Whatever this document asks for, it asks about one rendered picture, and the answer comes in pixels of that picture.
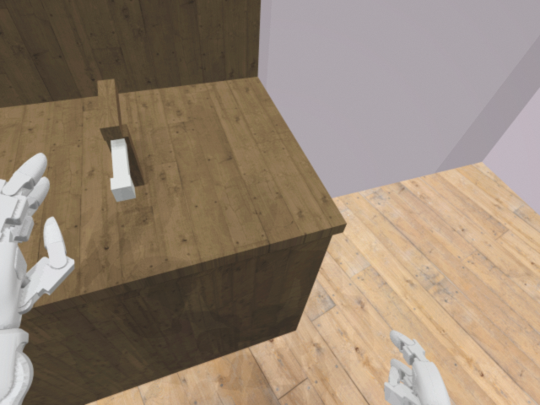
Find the tap lever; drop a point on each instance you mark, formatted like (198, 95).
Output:
(121, 183)

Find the right robot hand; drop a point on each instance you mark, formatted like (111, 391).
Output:
(421, 385)

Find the left robot hand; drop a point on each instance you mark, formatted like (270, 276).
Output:
(19, 200)

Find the robot left forearm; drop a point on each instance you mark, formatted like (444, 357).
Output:
(16, 369)

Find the counter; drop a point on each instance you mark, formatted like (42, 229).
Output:
(221, 247)

